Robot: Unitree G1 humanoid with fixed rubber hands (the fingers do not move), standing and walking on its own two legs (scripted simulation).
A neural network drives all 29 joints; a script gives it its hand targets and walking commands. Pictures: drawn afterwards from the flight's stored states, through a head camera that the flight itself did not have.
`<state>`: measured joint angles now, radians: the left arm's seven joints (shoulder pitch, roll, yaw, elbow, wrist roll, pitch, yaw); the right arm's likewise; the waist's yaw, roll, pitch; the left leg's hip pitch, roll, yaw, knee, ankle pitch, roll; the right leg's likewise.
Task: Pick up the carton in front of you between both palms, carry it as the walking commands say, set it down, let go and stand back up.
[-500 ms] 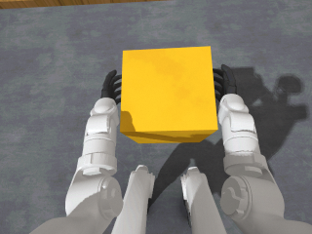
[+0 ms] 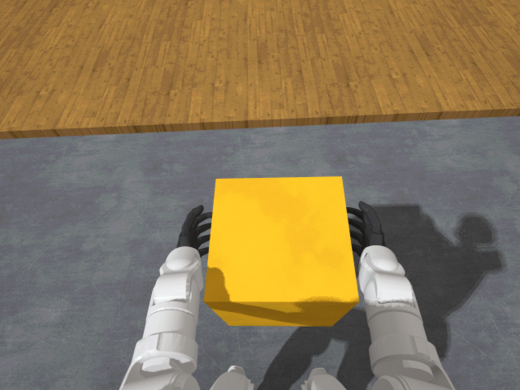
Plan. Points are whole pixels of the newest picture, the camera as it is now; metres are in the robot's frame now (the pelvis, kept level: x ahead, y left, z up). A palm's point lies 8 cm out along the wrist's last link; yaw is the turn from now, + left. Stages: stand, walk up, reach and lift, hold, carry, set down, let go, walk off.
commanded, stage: reach and lift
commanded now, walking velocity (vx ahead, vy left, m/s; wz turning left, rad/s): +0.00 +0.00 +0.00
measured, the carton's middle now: (279, 259) +0.35 +0.01 -0.09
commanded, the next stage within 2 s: hold in 1.38 s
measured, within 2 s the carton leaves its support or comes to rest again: neither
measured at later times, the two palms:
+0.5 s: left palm (170, 243) +0.30 +0.15 +0.08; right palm (398, 242) +0.31 -0.15 +0.08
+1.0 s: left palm (168, 238) +0.30 +0.15 +0.09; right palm (402, 237) +0.31 -0.15 +0.09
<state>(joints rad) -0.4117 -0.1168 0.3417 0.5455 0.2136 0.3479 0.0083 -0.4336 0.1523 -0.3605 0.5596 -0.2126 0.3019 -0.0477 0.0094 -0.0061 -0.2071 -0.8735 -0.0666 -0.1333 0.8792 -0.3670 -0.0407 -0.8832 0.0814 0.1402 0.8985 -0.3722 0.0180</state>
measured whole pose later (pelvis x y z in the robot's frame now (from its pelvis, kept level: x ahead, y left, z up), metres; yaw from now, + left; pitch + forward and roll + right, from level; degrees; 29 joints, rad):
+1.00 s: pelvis +0.01 +0.01 +0.06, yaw +0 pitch -4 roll +0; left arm -0.28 -0.16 0.26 0.34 0.28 0.65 -0.02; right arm -0.29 0.16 -0.28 0.33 -0.29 0.62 0.01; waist 0.01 0.01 0.00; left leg -0.10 -0.04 -0.13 0.37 -0.20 -0.02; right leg -0.11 0.04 0.15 0.39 -0.20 0.01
